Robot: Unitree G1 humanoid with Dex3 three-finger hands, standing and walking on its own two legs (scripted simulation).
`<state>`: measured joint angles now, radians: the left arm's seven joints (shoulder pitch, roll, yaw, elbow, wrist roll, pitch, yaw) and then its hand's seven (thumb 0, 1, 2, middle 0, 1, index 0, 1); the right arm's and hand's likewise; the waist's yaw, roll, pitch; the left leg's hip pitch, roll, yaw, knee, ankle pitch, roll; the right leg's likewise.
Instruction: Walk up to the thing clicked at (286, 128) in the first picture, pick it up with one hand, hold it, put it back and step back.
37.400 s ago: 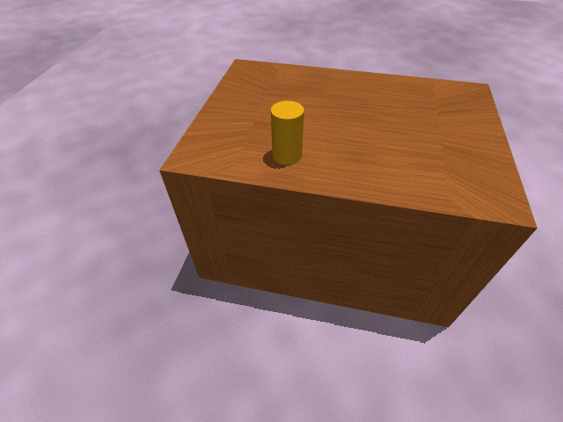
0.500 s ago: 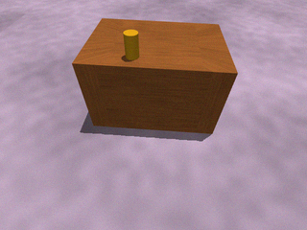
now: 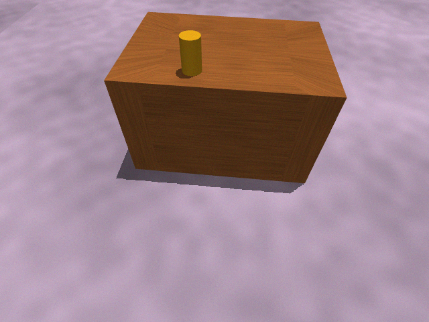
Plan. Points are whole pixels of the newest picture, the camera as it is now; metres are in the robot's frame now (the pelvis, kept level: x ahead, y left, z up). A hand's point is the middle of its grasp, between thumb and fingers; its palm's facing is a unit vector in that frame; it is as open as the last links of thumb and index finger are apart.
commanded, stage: step back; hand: left
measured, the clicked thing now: (191, 53) +1.12 +0.16 -0.09
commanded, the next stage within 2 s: stand in 0.30 s
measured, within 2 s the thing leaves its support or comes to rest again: neither
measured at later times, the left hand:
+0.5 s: hand out of the picture +0.12 +0.24 -0.13, palm faces -0.04 -0.94 -0.35, open 7.4 cm
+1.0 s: hand out of the picture +0.09 +0.24 -0.13, palm faces -0.05 -0.94 -0.34, open 7.4 cm
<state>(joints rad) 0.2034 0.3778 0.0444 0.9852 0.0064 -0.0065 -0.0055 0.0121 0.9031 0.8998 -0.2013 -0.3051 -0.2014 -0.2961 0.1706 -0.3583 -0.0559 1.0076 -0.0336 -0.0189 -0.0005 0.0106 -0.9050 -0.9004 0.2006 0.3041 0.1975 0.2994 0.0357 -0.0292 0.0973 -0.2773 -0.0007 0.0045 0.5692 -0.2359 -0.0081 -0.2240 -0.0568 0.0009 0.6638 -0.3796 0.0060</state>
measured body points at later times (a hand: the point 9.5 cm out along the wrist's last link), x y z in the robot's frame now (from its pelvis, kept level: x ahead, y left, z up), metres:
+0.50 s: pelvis +0.02 -0.01 +0.02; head +0.02 -0.02 +0.47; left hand +0.12 +0.29 -0.11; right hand +0.12 -0.31 -0.11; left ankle +0.04 +0.13 -0.73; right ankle -0.01 -0.13 -0.73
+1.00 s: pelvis +0.01 -0.01 +0.02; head +0.01 -0.01 +0.47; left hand +0.09 +0.29 -0.11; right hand +0.06 -0.32 -0.12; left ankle +0.04 +0.13 -0.73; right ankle -0.01 -0.13 -0.73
